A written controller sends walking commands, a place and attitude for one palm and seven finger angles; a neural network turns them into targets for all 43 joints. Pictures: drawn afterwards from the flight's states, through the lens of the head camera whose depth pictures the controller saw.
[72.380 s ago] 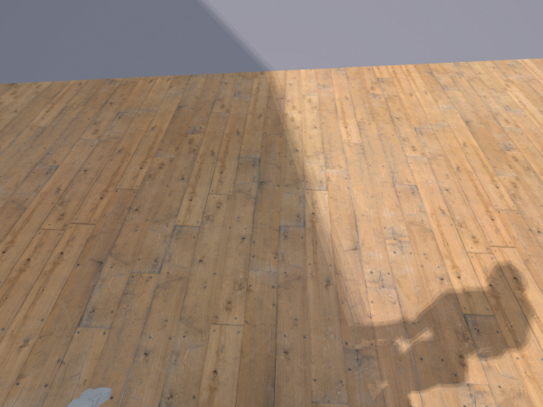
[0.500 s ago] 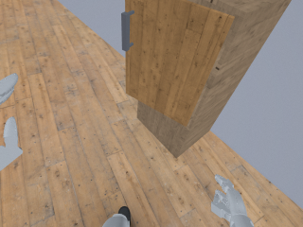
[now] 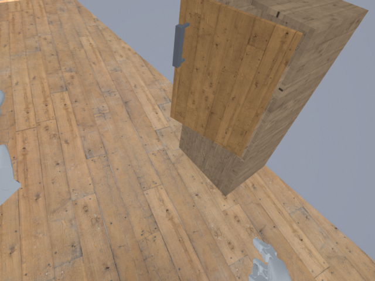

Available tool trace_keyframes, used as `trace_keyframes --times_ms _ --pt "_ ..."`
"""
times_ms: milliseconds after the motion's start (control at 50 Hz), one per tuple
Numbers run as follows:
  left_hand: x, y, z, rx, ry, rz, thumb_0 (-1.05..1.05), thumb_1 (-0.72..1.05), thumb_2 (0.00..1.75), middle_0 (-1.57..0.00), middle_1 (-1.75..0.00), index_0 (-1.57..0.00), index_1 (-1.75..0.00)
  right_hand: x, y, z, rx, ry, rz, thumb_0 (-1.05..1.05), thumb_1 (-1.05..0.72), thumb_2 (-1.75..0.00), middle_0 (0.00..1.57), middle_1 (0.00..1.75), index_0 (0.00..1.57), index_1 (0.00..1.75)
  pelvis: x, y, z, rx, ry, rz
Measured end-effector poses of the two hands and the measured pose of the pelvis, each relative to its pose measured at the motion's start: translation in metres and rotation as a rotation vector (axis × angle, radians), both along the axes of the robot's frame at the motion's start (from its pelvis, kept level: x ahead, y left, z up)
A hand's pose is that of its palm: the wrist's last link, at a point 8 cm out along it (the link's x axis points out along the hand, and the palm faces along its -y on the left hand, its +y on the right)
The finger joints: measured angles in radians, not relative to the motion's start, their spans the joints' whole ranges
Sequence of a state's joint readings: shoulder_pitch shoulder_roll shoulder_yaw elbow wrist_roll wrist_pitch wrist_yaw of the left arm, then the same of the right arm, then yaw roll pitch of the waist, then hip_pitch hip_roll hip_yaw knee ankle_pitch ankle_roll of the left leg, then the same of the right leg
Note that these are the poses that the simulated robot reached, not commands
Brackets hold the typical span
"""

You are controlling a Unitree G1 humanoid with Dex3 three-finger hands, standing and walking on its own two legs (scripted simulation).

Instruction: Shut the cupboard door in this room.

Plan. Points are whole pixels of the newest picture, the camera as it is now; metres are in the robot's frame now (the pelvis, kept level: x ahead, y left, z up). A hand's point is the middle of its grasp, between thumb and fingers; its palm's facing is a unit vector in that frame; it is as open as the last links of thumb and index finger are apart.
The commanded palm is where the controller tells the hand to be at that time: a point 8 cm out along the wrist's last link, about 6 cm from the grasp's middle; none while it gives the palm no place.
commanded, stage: stop stepping back and stand still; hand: left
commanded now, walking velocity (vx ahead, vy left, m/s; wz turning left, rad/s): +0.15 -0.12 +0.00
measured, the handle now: (181, 45) +0.90 +0.07 +0.05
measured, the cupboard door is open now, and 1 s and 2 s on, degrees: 16 16 16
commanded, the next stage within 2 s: let the arm hang, fingers relaxed in 0.22 s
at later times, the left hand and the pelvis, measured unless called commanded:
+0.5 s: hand (84, 260) +0.18 +0.22 -0.09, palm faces +0.01 -0.94 -0.34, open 7.4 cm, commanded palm none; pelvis -0.02 +0.01 -0.02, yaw +1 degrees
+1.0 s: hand out of the picture -0.03 +0.20 -0.17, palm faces +0.04 -0.97 -0.22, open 7.3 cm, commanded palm none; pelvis +0.00 +0.02 +0.00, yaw +1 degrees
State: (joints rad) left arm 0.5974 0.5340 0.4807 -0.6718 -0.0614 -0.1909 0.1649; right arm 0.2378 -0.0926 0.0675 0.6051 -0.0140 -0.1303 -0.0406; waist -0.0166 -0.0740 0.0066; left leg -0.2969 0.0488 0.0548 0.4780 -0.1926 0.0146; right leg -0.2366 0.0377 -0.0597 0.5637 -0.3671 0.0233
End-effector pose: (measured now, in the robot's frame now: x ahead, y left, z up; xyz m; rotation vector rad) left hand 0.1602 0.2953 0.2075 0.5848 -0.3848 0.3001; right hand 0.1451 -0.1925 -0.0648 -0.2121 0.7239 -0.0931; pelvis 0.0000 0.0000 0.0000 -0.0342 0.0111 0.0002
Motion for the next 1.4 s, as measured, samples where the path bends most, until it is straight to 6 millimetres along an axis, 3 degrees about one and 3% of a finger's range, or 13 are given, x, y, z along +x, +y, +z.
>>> trace_keyframes --times_ms 80,240,340,380,420,460,520,600,640,760,940,1060,1400 --pt "-0.005 0.008 0.003 0.025 0.016 0.055 0.01 0.88 0.90 -0.21 -0.30 -0.21 -0.30 -0.003 0.003 -0.010 0.053 -0.010 -0.016 0.01 -0.90 -0.90 0.20 0.30 0.20 0.30 -0.004 0.001 -0.004 0.018 0.000 -0.022" --pt "-0.016 0.016 -0.056 -0.179 0.193 0.199 0.01 0.89 0.90 -0.21 -0.30 -0.21 -0.30 -0.025 -0.036 -0.028 -0.011 0.096 -0.073 0.01 -0.90 -0.90 0.20 0.30 0.20 0.30 -0.001 0.003 -0.006 0.016 -0.019 -0.015" --pt "-0.006 0.012 -0.068 -0.234 0.112 0.146 0.01 0.88 0.90 -0.21 -0.30 -0.21 -0.30 -0.027 -0.057 -0.023 -0.127 0.115 -0.058 0.02 -0.91 -0.90 0.20 0.30 0.20 0.30 0.001 0.009 -0.013 0.007 -0.042 0.017" --pt "0.012 0.012 -0.105 -0.256 0.265 0.117 0.01 0.89 0.90 -0.21 -0.30 -0.20 -0.30 -0.024 -0.062 -0.027 -0.125 0.127 -0.029 0.02 -0.91 -0.90 0.20 0.30 0.20 0.30 -0.003 0.013 -0.016 0.019 -0.032 0.023" --pt "0.024 0.007 -0.160 -0.306 0.526 0.117 0.00 0.89 0.90 -0.20 -0.30 -0.20 -0.30 -0.024 -0.065 -0.034 -0.116 0.138 -0.025 0.01 -0.91 -0.90 0.20 0.30 0.20 0.30 -0.008 0.016 -0.018 0.026 -0.018 0.028" --pt "0.019 -0.007 -0.218 -0.342 0.796 0.113 0.00 0.90 0.90 -0.20 -0.30 -0.20 -0.30 -0.026 -0.064 -0.042 -0.097 0.147 -0.030 0.01 -0.91 -0.90 0.20 0.30 0.20 0.30 -0.013 0.016 -0.020 0.038 -0.011 0.031" --pt "-0.014 -0.038 -0.288 -0.398 1.117 0.094 0.01 0.90 0.90 -0.20 -0.30 -0.20 -0.30 -0.038 -0.059 -0.055 -0.059 0.194 -0.044 0.01 -0.91 -0.90 0.20 0.30 0.20 0.30 -0.017 0.011 -0.022 0.047 -0.022 0.025" --pt "-0.080 -0.078 -0.344 -0.537 1.412 0.107 0.01 0.90 0.90 -0.20 -0.30 -0.20 -0.30 -0.068 -0.047 -0.065 -0.029 0.340 -0.054 0.01 -0.91 -0.90 0.20 0.30 0.20 0.30 -0.012 0.007 -0.017 0.038 -0.028 0.041" --pt "-0.096 -0.074 -0.350 -0.618 1.408 0.197 -0.02 0.96 0.90 -0.21 -0.30 -0.21 -0.30 -0.086 -0.040 -0.068 -0.024 0.430 -0.049 0.01 -0.91 -0.90 0.20 0.30 0.20 0.30 -0.009 0.005 -0.014 0.031 -0.029 0.051" --pt "-0.138 -0.052 -0.353 -0.613 1.529 0.314 -0.03 0.97 0.90 -0.21 -0.30 -0.21 -0.30 -0.126 -0.028 -0.074 -0.006 0.597 -0.074 0.01 -0.92 -0.90 0.20 0.30 0.20 0.30 -0.005 0.006 -0.006 0.016 -0.036 0.049" --pt "-0.187 -0.041 -0.348 -0.593 1.693 0.409 0.00 0.92 0.90 -0.20 -0.30 -0.20 -0.30 -0.148 -0.017 -0.080 0.032 0.658 -0.124 0.01 -0.92 -0.90 0.20 0.30 0.20 0.30 0.000 0.015 0.000 0.022 -0.043 0.026" --pt "-0.194 -0.050 -0.351 -0.615 1.725 0.399 0.00 0.91 0.90 -0.20 -0.30 -0.20 -0.30 -0.151 -0.009 -0.080 0.043 0.665 -0.136 0.01 -0.91 -0.90 0.20 0.30 0.20 0.30 0.003 0.019 0.001 0.027 -0.051 0.016" --pt "-0.181 -0.069 -0.357 -0.654 1.730 0.336 0.00 0.90 0.90 -0.20 -0.30 -0.20 -0.30 -0.157 0.006 -0.079 0.062 0.681 -0.161 0.01 -0.91 -0.90 0.20 0.30 0.20 0.30 0.007 0.023 0.002 0.033 -0.045 0.008"
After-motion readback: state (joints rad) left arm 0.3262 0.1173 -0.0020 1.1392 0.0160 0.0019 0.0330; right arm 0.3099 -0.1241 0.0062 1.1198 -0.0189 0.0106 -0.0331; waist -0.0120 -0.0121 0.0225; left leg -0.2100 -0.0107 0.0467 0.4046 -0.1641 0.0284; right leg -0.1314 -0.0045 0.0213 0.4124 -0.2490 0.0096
